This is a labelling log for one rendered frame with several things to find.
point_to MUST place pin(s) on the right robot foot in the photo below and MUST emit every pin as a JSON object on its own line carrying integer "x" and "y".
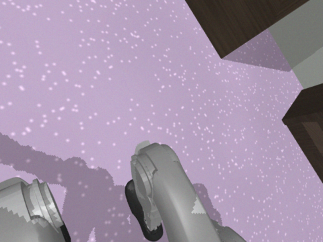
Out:
{"x": 137, "y": 211}

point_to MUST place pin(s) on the left robot foot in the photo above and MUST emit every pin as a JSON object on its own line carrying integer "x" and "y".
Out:
{"x": 65, "y": 233}

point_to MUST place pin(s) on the bookshelf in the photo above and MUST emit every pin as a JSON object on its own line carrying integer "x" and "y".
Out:
{"x": 304, "y": 119}

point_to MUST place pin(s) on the right robot hand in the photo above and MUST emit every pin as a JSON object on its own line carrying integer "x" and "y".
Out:
{"x": 226, "y": 234}

